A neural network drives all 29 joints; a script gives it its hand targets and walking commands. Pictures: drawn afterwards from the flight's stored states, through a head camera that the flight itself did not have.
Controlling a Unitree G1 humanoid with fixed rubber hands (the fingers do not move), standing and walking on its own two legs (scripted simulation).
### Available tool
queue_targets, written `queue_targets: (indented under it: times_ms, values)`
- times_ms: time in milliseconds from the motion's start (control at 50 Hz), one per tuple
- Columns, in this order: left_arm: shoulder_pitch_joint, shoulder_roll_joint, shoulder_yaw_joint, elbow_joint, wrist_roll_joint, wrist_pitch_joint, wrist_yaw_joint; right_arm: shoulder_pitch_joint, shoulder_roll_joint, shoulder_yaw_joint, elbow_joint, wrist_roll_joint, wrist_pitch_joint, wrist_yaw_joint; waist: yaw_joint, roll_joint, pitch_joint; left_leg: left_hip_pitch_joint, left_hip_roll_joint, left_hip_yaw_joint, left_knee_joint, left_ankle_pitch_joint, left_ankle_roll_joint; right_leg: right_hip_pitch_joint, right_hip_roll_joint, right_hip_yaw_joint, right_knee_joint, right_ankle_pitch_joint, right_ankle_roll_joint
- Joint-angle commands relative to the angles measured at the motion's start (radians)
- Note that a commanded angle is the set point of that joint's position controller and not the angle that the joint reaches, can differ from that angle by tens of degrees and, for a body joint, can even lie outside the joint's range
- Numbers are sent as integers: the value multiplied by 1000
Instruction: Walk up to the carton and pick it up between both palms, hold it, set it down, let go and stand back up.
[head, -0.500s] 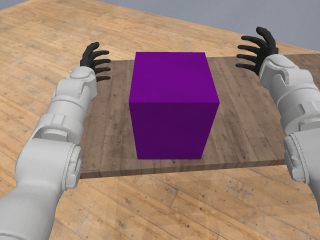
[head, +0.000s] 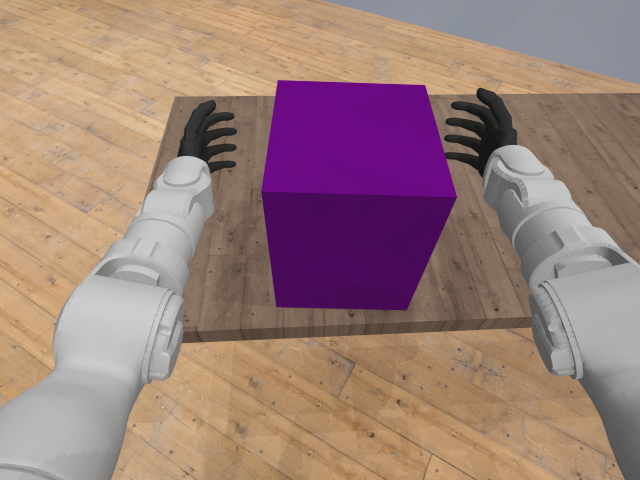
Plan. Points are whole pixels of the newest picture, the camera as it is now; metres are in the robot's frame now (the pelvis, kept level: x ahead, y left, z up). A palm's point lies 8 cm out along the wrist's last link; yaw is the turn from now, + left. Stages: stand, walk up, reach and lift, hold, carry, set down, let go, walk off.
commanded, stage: reach and lift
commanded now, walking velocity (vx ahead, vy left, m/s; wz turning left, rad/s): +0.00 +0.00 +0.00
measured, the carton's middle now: (346, 202) +0.49 +0.03 +0.06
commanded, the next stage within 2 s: none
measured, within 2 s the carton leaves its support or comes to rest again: neither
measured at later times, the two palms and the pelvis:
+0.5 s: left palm (219, 189) +0.45 +0.20 +0.10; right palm (490, 174) +0.49 -0.14 +0.13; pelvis -0.01 +0.00 -0.01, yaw +0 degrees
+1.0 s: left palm (235, 185) +0.46 +0.18 +0.10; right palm (463, 180) +0.49 -0.11 +0.12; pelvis +0.00 +0.00 +0.00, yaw -1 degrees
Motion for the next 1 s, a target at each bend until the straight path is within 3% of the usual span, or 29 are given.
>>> queue_targets:
  times_ms: [0,100,200,300,340,440,560,600,640,680,700,820,980]
  values:
    - [-465,127,46,-123,23,-95,5,-420,-189,-20,-85,-7,-105,-7,27,61,-652,308,-53,63,88,536,-34,248,16,-16,64,425,35]
    - [-439,91,31,-46,21,-132,-8,-391,-170,-5,-5,9,-137,-2,8,57,-584,274,-48,72,85,494,-33,201,12,-14,58,357,27]
    - [-476,77,-18,7,-32,-187,-16,-438,-148,5,-35,6,-152,15,1,16,-587,210,-41,73,72,388,-14,152,-1,-13,60,257,20]
    - [-501,98,-33,50,-59,-248,-15,-459,-136,8,-62,0,-165,21,12,10,-677,120,-47,81,71,335,-2,178,-20,-8,111,286,33]
    - [-501,84,-28,40,-54,-259,-11,-454,-132,9,-67,-4,-173,22,14,23,-719,126,-47,82,80,372,-9,197,-16,-6,125,324,33]
    - [-462,77,26,77,2,-263,-21,-422,-108,-8,-13,-27,-180,12,19,3,-671,84,-48,86,65,378,-4,244,-22,3,129,379,43]
    - [-473,47,67,46,44,-278,-14,-420,-56,-57,-58,-79,-189,0,17,-3,-650,63,-51,96,34,335,7,263,-27,17,118,357,44]
    - [-486,28,68,42,44,-284,-6,-425,-41,-76,-80,-100,-187,-4,-4,-10,-651,69,-50,95,35,314,5,246,-30,18,112,333,38]
    - [-495,21,75,34,53,-286,0,-431,-31,-101,-91,-134,-184,-6,5,2,-669,91,-48,89,36,330,3,244,-30,15,114,334,38]
    - [-491,-7,88,31,64,-285,5,-420,-8,-128,-106,-165,-184,-12,-7,4,-672,115,-50,91,40,355,-2,231,-24,8,109,333,39]
    - [-488,-17,93,24,81,-280,7,-416,-14,-147,-105,-185,-184,-18,-6,28,-682,135,-49,96,47,381,-13,226,-24,7,106,341,31]
    - [-443,-63,187,-10,188,-239,17,-385,35,-225,-117,-265,-176,-35,11,45,-641,192,-49,103,30,426,-20,260,-16,7,78,374,32]
    - [-451,-193,302,-112,330,-203,13,-386,184,-335,-177,-414,-164,-13,32,19,-587,258,-49,114,3,473,-13,308,-10,11,35,370,28]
